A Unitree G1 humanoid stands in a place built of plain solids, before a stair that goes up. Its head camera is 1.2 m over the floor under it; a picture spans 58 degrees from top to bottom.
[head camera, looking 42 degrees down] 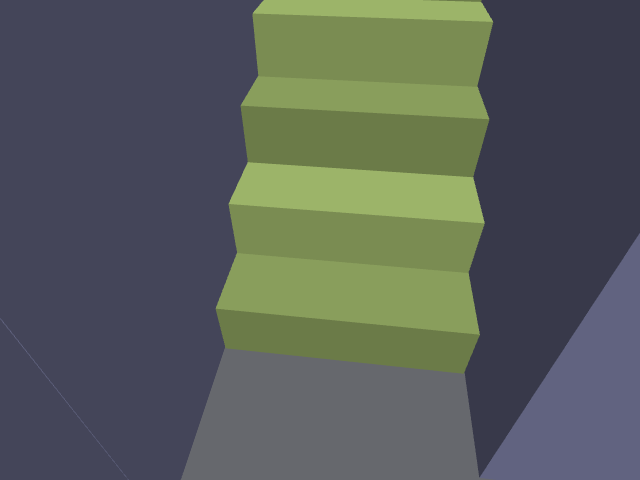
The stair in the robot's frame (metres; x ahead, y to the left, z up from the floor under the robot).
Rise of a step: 0.20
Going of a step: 0.24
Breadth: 0.76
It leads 7 degrees to the right of straight ahead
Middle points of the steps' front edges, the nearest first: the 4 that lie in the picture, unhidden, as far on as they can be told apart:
0.76 -0.07 0.20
1.00 -0.10 0.41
1.24 -0.13 0.61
1.48 -0.16 0.81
